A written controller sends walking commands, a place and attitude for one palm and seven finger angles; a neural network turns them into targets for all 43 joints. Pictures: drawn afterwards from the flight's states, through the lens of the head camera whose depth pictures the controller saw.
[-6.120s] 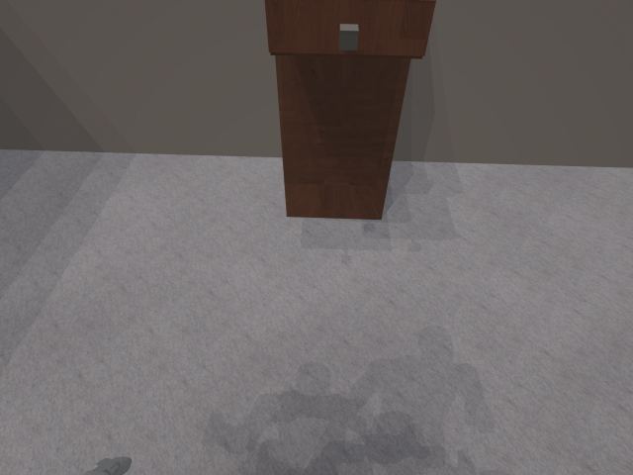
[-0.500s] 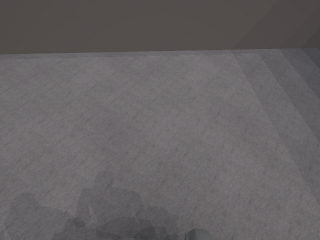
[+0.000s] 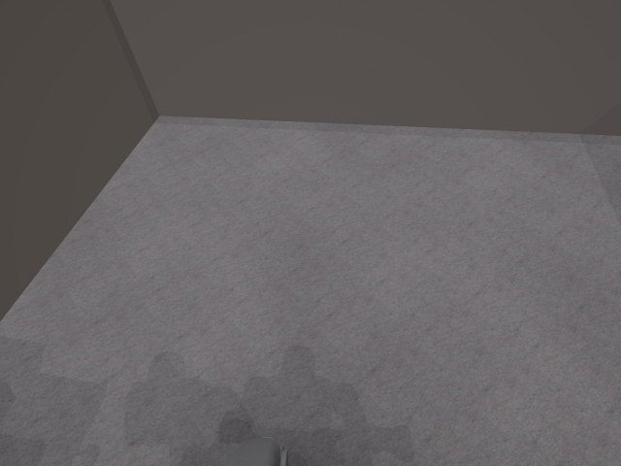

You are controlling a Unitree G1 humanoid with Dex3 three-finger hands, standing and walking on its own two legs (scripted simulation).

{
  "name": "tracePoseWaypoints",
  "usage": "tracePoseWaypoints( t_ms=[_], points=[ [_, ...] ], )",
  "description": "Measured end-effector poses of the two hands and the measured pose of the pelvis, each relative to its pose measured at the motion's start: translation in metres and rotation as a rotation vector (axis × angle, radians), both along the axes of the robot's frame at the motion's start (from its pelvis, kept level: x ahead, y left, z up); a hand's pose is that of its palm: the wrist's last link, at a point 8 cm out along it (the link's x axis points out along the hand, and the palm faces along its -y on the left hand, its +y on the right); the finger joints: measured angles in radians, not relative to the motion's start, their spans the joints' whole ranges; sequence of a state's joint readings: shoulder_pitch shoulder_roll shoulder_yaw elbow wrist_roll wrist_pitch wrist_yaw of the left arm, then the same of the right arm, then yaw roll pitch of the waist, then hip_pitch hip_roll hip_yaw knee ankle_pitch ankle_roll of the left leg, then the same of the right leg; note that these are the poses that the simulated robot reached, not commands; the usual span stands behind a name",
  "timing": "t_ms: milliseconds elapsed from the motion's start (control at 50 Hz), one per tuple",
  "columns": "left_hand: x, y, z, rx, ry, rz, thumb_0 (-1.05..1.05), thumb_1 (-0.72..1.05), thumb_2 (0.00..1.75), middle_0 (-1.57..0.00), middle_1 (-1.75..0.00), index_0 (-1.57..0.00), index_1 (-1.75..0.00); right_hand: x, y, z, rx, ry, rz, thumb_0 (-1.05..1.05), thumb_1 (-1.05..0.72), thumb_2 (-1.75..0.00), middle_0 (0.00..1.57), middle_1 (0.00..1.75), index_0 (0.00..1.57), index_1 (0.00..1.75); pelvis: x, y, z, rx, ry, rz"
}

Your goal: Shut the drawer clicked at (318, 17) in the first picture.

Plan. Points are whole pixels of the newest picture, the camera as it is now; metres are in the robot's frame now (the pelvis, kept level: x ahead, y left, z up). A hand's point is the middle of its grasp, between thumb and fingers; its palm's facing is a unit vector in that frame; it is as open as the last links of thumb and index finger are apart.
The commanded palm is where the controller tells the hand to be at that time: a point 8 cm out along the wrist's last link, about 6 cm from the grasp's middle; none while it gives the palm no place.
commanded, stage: turn to face it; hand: left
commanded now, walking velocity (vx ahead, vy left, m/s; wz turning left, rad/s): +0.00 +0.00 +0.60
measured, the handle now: out of the picture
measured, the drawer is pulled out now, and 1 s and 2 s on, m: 0.28 0.28 0.28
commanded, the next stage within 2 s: none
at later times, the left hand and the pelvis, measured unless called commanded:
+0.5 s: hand out of the picture -0.03 +0.28 -0.17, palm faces +0.35 -0.90 -0.26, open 7.4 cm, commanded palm none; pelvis -0.02 +0.04 +0.00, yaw +18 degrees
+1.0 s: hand out of the picture -0.05 +0.20 -0.15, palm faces +0.57 -0.78 -0.27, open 7.4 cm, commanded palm none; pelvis -0.01 +0.00 +0.00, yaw +36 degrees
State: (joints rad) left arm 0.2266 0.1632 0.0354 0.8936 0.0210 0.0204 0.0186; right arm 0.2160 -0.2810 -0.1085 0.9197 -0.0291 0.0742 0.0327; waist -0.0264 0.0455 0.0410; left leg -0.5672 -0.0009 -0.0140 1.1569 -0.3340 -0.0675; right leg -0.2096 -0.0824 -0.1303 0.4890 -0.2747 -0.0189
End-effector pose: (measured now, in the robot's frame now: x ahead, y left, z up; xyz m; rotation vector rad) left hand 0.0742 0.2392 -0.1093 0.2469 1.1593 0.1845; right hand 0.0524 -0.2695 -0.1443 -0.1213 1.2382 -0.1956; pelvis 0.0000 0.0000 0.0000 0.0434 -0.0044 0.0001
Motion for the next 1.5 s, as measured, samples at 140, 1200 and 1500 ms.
tracePoseWaypoints(
  t_ms=[140,1200,1500],
  points=[
    [-0.054,0.005,-0.010,-0.025,0.051,0.126,0.01,0.90,0.90,-0.20,-0.30,-0.21,-0.30,0.027,0.010,0.002,-0.014,0.043,0.133,0.01,-0.91,-0.90,0.20,0.30,0.20,0.30,-0.005,0.002,-0.001,-0.002,0.001,0.103],
    [-0.263,-0.007,-0.049,-0.094,0.102,0.828,0.01,0.90,0.90,-0.20,-0.30,-0.21,-0.30,0.170,0.167,0.008,-0.058,-0.086,0.860,0.01,-0.91,-0.90,0.20,0.30,0.20,0.30,-0.032,0.025,-0.022,-0.040,-0.010,0.765],
    [-0.276,0.020,-0.018,-0.015,-0.017,0.951,0.01,0.91,0.90,-0.19,-0.30,-0.20,-0.30,0.152,0.208,0.022,-0.022,-0.085,0.999,0.00,-0.90,-0.90,0.21,0.30,0.20,0.30,-0.043,0.027,-0.003,-0.055,-0.020,0.926]
  ],
)
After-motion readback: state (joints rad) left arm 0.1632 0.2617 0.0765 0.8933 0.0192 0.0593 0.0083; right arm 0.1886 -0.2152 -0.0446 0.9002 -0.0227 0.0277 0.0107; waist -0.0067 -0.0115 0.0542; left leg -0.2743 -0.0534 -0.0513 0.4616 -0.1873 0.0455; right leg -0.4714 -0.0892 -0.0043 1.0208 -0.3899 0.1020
